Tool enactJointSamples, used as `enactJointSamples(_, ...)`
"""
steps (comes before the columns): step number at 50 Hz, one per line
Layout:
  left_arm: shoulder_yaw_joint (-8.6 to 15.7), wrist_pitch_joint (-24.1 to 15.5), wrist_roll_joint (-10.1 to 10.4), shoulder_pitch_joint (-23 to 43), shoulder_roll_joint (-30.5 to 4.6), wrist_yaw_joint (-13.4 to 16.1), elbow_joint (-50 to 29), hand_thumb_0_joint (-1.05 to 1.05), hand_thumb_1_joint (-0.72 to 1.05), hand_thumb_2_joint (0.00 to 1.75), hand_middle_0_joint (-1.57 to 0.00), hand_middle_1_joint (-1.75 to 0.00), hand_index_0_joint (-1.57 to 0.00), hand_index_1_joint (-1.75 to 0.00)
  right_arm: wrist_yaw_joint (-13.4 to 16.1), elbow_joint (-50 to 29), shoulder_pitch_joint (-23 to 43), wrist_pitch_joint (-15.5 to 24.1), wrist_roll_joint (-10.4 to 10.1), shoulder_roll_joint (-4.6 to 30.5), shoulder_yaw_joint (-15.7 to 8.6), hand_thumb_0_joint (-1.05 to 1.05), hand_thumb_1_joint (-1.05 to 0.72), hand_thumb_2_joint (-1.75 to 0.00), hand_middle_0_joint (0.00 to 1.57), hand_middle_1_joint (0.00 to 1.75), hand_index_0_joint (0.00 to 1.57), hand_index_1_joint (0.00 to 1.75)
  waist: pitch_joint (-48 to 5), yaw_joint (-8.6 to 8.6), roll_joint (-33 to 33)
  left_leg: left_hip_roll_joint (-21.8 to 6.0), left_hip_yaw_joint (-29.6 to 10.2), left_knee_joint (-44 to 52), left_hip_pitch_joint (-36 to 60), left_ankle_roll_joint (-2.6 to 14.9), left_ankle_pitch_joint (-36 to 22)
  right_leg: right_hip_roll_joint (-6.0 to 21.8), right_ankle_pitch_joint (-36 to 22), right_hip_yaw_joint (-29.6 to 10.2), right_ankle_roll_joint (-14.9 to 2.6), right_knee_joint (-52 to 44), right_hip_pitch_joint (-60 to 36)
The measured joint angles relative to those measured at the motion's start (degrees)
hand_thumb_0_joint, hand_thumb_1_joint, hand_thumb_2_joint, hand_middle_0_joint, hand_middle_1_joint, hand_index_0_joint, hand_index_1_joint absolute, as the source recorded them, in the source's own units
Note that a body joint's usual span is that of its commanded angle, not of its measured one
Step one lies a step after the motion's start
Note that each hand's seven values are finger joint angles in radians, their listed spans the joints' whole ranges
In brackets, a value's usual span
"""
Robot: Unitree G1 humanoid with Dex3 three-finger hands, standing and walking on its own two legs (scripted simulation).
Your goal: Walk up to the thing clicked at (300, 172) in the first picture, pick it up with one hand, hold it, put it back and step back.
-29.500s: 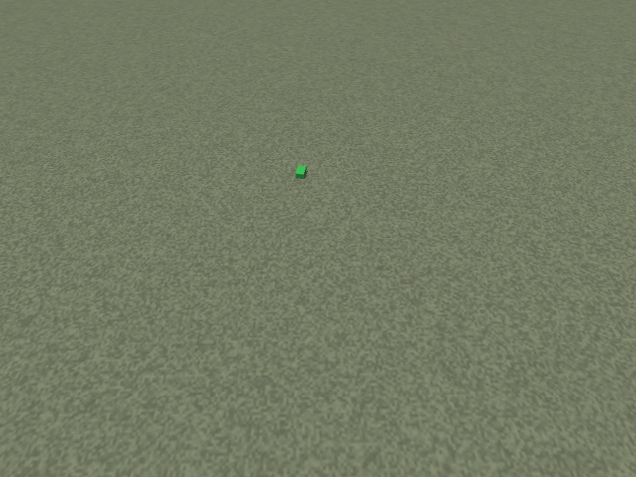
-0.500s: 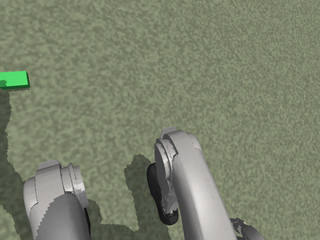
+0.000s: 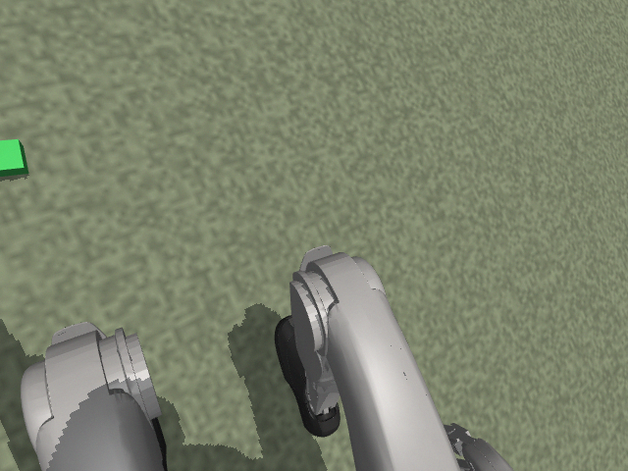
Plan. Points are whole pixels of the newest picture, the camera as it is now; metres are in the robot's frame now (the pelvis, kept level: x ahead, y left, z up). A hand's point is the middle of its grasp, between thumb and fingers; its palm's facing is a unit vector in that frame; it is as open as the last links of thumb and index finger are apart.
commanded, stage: rise first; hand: left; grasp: from above
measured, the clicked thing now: out of the picture +0.55 +0.26 -0.31
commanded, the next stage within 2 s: none
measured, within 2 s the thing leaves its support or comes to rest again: neither
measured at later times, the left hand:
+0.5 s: hand out of the picture +0.50 +0.30 -0.19, palm faces -0.46 -0.03 -0.89, open 11.3 cm
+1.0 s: hand out of the picture +0.50 +0.30 -0.18, palm faces -0.47 -0.03 -0.88, open 11.2 cm
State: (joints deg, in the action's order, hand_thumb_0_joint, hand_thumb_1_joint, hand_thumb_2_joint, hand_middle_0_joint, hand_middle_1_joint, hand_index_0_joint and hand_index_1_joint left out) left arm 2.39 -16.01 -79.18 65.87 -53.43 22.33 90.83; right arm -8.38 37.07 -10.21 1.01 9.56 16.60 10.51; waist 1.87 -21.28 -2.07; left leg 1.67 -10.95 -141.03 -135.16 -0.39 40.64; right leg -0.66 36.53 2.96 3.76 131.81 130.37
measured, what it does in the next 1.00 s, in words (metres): stands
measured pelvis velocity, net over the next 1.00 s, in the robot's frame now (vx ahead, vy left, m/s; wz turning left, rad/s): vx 0.00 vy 0.00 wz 0.00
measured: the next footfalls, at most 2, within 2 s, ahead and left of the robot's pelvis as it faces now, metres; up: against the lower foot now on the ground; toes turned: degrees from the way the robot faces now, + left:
none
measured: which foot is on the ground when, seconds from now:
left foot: down 0.00-1.00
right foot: down 0.00-1.00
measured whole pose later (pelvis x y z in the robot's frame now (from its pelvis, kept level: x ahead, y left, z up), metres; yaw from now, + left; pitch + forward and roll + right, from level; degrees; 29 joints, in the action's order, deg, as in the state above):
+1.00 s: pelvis +0.00 +0.00 +0.00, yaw +0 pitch +34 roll -12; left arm 1.9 -15.3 -77.2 65.2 -53.0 19.3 87.0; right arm -8.2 35.1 -11.0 0.6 8.9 17.5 10.5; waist 2.2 -20.7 -1.5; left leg 1.8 -11.3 -140.3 -135.0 -0.8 40.2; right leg -0.4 36.0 3.3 3.8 131.1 130.3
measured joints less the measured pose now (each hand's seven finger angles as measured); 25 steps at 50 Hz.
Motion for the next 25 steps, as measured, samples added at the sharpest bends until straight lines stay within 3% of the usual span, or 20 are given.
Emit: enactJointSamples(25, -0.4, 0.3, 1.0, -0.6, 0.1, -1.4, -2.4, 0.00, -0.07, 0.64, -0.46, -0.64, -0.46, -0.63, -0.3, -1.1, -0.5, 0.6, -0.4, 0.6, 0.1, 0.00, -0.91, -0.90, 0.20, 0.30, 0.20, 0.30, 0.3, 0.39, 0.1, 0.0, -0.2, 0.3, 0.2, -0.02, -0.1, 0.1, -0.2, 0.3, -0.16, -0.5, -0.3)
